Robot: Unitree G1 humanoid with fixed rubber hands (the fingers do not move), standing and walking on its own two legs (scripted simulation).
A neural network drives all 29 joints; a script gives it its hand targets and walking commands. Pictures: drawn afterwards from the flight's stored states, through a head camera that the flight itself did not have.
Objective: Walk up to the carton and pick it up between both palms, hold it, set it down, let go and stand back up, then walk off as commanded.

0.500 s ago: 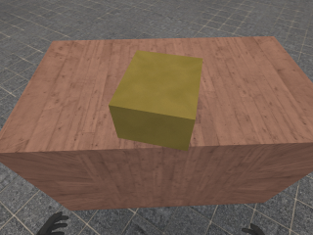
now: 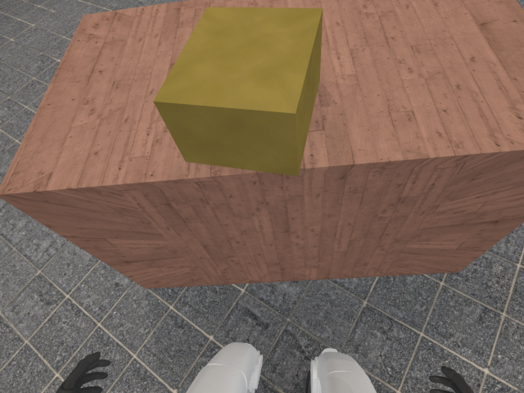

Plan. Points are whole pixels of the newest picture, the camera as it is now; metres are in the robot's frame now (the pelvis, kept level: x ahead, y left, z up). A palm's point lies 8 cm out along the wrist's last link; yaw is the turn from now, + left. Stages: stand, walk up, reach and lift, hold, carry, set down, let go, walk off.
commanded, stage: walk off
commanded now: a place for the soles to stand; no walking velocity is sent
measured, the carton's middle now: (250, 88) +0.62 +0.05 +0.05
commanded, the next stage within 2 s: none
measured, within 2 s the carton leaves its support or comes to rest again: neither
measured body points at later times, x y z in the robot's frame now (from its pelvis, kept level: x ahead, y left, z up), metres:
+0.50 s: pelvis -0.16 +0.08 +0.00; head -0.11 +0.11 +0.44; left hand +0.00 +0.38 -0.11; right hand -0.09 -0.24 -0.10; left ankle -0.07 +0.17 -0.71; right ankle -0.13 -0.03 -0.64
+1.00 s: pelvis -0.31 +0.00 +0.00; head -0.27 -0.06 +0.44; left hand -0.24 +0.32 -0.06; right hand -0.20 -0.28 -0.15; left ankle -0.25 +0.19 -0.63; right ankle -0.30 -0.01 -0.71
